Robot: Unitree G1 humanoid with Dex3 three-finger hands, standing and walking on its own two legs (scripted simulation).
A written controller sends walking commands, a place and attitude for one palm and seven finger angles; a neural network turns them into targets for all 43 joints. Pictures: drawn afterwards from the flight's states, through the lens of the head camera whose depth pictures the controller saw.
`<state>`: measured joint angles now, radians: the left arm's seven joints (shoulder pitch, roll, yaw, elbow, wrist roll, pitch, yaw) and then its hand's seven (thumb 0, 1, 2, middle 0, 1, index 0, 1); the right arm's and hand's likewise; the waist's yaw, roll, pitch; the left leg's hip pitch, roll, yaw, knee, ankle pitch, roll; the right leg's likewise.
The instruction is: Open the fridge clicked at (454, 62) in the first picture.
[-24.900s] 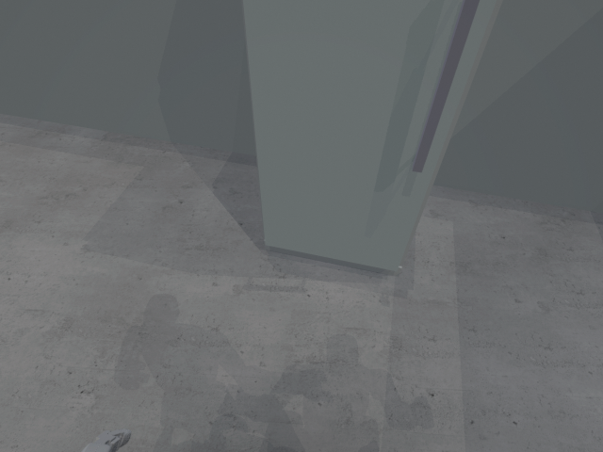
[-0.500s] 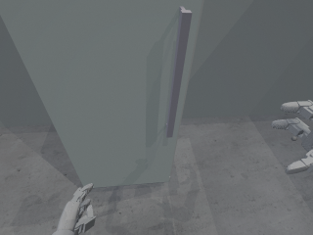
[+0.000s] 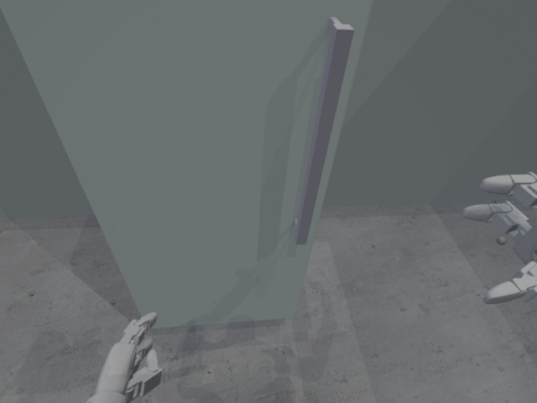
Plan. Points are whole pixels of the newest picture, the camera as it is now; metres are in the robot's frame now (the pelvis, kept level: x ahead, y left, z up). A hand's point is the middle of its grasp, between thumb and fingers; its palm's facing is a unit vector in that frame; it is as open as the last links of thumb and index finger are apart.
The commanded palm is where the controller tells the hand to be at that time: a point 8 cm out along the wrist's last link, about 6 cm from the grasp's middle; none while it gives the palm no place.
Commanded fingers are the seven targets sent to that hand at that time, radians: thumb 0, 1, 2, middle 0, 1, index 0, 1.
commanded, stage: move the hooked fingers beside the handle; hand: right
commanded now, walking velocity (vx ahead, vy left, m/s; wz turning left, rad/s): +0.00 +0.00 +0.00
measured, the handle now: (313, 154) +0.55 -0.08 +0.10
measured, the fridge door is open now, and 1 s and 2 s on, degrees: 0 0 0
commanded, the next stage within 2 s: none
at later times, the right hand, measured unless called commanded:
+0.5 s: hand (455, 203) +0.33 -0.24 +0.18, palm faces -0.02 +1.00 -0.05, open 14.0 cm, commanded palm +0.31 -0.28 +0.19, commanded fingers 0.00 0.50 -0.30 0.30 1.20 0.30 1.20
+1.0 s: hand (400, 167) +0.42 -0.19 +0.18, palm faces -0.06 +1.00 -0.02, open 14.0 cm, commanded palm +0.40 -0.24 +0.18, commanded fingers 0.00 0.50 -0.30 0.30 1.20 0.30 1.20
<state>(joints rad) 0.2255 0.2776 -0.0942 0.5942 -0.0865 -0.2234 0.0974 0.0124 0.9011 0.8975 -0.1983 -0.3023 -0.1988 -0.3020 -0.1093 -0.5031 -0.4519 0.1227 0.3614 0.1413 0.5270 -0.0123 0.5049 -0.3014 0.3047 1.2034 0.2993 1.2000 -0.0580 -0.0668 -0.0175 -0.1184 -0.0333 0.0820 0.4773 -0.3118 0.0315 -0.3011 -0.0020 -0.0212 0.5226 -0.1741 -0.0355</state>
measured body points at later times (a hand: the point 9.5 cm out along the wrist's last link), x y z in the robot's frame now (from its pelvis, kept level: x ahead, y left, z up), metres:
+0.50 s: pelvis +0.01 +0.00 +0.00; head -0.01 +0.01 +0.45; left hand +0.19 +0.23 -0.07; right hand +0.33 -0.30 +0.19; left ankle -0.03 +0.10 -0.73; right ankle +0.07 -0.10 -0.73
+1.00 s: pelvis +0.01 +0.00 +0.00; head +0.01 +0.01 +0.45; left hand +0.13 +0.26 -0.10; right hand +0.41 -0.25 +0.18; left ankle -0.03 +0.10 -0.73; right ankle +0.07 -0.10 -0.73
